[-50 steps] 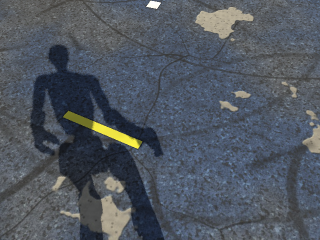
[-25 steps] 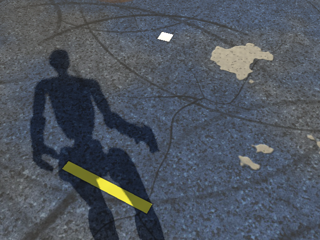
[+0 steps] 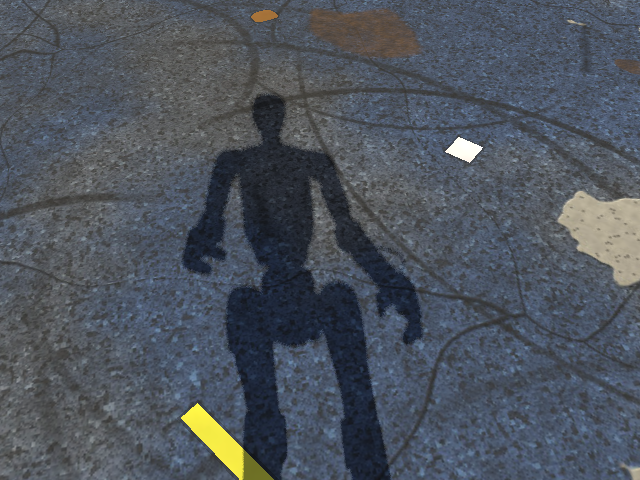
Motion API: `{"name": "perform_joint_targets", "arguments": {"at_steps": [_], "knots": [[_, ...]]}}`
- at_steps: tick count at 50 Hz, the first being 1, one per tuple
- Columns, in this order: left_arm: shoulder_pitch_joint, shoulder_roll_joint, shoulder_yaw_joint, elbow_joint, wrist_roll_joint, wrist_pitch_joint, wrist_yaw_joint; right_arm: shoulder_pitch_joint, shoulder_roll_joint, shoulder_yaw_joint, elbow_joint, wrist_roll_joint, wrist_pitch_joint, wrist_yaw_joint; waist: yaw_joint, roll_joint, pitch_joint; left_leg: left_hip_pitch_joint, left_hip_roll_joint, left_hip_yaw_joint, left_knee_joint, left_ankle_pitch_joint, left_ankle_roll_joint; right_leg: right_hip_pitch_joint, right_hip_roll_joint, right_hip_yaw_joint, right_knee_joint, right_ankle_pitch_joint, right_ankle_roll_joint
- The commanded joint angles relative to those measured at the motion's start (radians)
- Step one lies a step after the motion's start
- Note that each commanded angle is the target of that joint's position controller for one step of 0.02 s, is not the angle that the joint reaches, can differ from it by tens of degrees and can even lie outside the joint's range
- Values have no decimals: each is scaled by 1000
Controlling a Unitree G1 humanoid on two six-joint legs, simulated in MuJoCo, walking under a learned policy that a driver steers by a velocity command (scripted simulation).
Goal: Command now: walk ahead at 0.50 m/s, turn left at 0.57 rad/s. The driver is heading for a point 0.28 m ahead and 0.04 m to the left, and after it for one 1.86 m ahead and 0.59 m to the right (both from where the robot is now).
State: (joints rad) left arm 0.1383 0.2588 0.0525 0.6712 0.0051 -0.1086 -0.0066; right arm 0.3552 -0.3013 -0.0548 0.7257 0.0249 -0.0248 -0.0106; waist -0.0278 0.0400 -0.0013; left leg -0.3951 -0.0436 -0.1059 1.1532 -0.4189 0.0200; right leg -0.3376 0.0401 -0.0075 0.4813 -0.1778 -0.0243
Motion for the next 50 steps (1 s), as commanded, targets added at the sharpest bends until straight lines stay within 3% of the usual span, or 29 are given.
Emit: {"name": "perform_joint_targets", "arguments": {"at_steps": [1,3,5,7,9,12,14,15,16,17,18,19,20,21,22,24,26,29,32,34,35,36,37,38,39,41,42,44,50], "knots": [[79,94,28,-12,6,0,3,-58,-94,-33,-108,-1,-9,9,48,-141,20,-311,137,-20,44,95,-14,235,-289,297,-267,4,-151],[79,106,34,9,1,-9,0,-63,-57,-26,-117,1,0,14,38,-146,24,-305,150,1,17,132,-23,199,-282,211,-305,88,-166],[90,131,40,35,3,-15,-2,-105,-41,-19,-134,-9,0,11,37,-115,38,-318,148,-4,-68,180,-36,185,-285,154,-316,250,-186],[88,143,39,62,1,-8,-4,-130,-14,-6,-137,-22,-11,13,27,-99,26,-257,130,21,-223,254,-39,175,-255,72,-286,493,-185],[89,157,37,81,-15,5,-3,-190,7,6,-141,-30,-30,25,45,-108,14,-156,108,87,-401,377,-34,151,-210,9,-264,585,-164],[163,195,42,119,-33,25,-2,-282,-16,0,-163,-25,-45,40,80,-122,-11,-92,64,94,-551,439,-27,228,-226,51,-204,569,-147],[161,208,44,130,-40,35,2,-263,-52,-14,-163,-29,-51,40,48,-139,-36,-27,49,76,-646,429,0,272,-238,98,-124,532,-117],[144,202,41,129,-44,39,5,-206,-69,-24,-142,-36,-55,36,10,-135,-62,76,36,88,-716,499,19,262,-219,100,-60,528,-94],[162,173,32,130,-37,35,5,-144,-116,-40,-125,-48,-57,25,-14,-112,-109,226,67,78,-749,671,50,211,-168,83,40,482,-56],[179,111,7,98,-5,26,3,-52,-198,-56,-126,-78,-53,9,-31,18,-247,514,273,-85,-631,1149,130,20,-96,47,274,143,1],[327,47,-20,117,-9,30,1,-48,-203,-53,-139,-80,-31,3,-7,224,-406,729,528,-310,-600,1330,310,-209,-11,41,584,-538,61],[314,155,9,135,-32,46,3,-33,-155,-46,-145,-57,-10,6,-47,147,-451,666,491,-306,-639,1135,309,-232,-40,119,703,-575,71],[238,180,23,113,-45,64,8,-82,-124,-36,-139,-41,-2,7,-35,109,-335,581,436,-226,-683,954,274,-308,-65,95,743,-521,77],[208,158,22,110,-39,86,20,-141,-92,-25,-132,-30,1,5,-8,75,-242,469,393,-171,-731,784,242,-328,-93,75,724,-459,91],[207,152,27,111,-29,112,32,-200,-73,-20,-129,-29,4,4,21,82,-172,333,366,-122,-788,630,223,-285,-112,71,696,-405,108],[244,116,26,108,-22,153,48,-283,-87,-29,-122,-51,3,3,72,124,-106,111,329,-26,-879,471,217,-147,-103,27,669,-311,126],[238,103,29,91,-16,166,51,-318,-85,-32,-113,-54,-3,-3,83,124,-90,53,329,36,-904,421,217,-99,-108,12,600,-253,115],[160,96,25,47,-9,167,35,-322,-101,-41,-88,-42,-4,-16,62,109,-101,75,351,78,-900,404,212,-52,-127,6,445,-165,80],[134,120,34,18,-10,170,14,-309,-127,-50,-61,-27,9,-21,56,107,-107,119,382,86,-874,363,196,-4,-121,-16,339,-155,46],[166,121,42,22,-8,170,3,-324,-135,-53,-46,-9,20,-21,84,88,-100,112,366,121,-812,290,147,81,-91,-57,187,-83,7],[189,134,51,32,-2,169,3,-305,-114,-50,-31,-3,26,-22,87,52,-89,83,330,155,-740,211,99,133,-64,-56,113,-50,-22],[206,183,67,29,5,167,11,-252,-75,-44,-8,-9,35,-19,76,-99,-39,-1,250,235,-559,89,14,171,-124,80,-43,77,-73],[181,295,85,-15,0,164,31,-227,-31,-29,-36,-49,40,-14,25,-412,4,-256,88,298,-237,-218,-98,239,-366,443,-131,329,-209],[191,311,83,-33,38,141,18,-352,-77,-44,-73,-45,37,-25,104,-337,-22,-306,35,113,-67,-259,-82,136,-418,550,-207,234,-319],[156,287,77,-36,43,117,12,-366,-100,-53,-71,-25,39,-31,82,-246,-12,-315,54,62,-9,-169,-59,127,-370,482,-215,140,-284],[51,217,58,-55,-1,104,19,-306,-109,-66,-26,-33,47,-47,31,-167,-25,-313,79,37,-14,-10,-52,144,-295,376,-186,87,-185],[29,201,51,-62,-9,105,27,-291,-108,-69,-19,-41,46,-49,19,-176,-39,-284,73,38,1,39,-61,135,-272,346,-176,138,-174],[46,179,41,-69,-4,108,37,-273,-92,-68,-15,-33,38,-44,16,-165,-83,-255,54,35,4,93,-74,172,-245,321,-159,218,-175],[86,212,58,-82,-12,125,54,-320,-62,-51,-29,-23,22,-32,53,-176,-87,-220,33,12,-280,109,-110,252,-227,377,-129,188,-191]]}}
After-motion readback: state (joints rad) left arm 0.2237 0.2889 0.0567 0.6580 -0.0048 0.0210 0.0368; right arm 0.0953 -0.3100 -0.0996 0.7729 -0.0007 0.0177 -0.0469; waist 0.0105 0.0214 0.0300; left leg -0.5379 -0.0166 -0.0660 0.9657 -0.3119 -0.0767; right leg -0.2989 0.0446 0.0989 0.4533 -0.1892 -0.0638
